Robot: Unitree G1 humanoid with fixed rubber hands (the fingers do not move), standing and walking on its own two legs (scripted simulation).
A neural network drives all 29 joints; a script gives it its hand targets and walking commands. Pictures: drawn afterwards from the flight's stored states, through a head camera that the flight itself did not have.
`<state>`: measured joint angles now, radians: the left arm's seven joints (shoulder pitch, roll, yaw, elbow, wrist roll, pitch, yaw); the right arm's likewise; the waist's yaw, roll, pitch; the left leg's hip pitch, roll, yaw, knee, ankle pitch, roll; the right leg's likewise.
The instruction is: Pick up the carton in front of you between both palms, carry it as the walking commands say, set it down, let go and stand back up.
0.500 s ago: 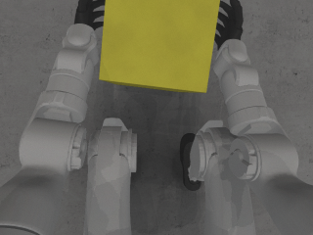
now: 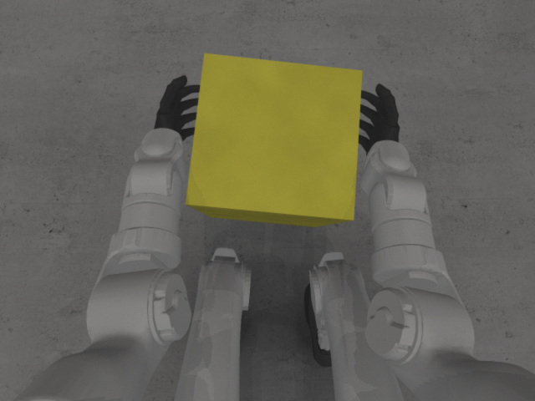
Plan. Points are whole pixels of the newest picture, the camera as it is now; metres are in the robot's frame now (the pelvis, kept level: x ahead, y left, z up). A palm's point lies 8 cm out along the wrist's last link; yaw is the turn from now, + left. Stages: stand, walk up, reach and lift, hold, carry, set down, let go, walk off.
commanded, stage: reach and lift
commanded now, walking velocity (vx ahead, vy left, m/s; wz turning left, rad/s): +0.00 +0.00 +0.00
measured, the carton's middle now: (271, 158) +0.46 +0.03 -0.14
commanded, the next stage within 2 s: none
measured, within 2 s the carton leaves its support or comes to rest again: neither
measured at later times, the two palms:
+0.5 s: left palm (128, 106) +0.43 +0.17 +0.10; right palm (455, 112) +0.43 -0.13 +0.11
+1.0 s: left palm (4, 29) +0.39 +0.16 +0.25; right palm out of the picture +0.40 -0.14 +0.26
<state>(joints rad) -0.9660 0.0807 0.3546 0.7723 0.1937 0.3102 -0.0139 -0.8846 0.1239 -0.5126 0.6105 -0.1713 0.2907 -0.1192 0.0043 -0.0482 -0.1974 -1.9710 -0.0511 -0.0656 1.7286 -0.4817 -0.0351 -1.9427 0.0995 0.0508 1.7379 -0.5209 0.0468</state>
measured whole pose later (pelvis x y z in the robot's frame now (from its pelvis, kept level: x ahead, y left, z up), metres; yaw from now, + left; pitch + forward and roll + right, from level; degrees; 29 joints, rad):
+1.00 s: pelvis +0.09 +0.00 +0.25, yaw +2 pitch +7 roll +0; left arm -0.28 -0.15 0.27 0.43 0.23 0.46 0.03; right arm -0.30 0.16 -0.30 0.45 -0.22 0.43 -0.03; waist 0.00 -0.02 -0.13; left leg -0.48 -0.03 -0.07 0.63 -0.28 -0.01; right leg -0.46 0.04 0.09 0.65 -0.31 0.01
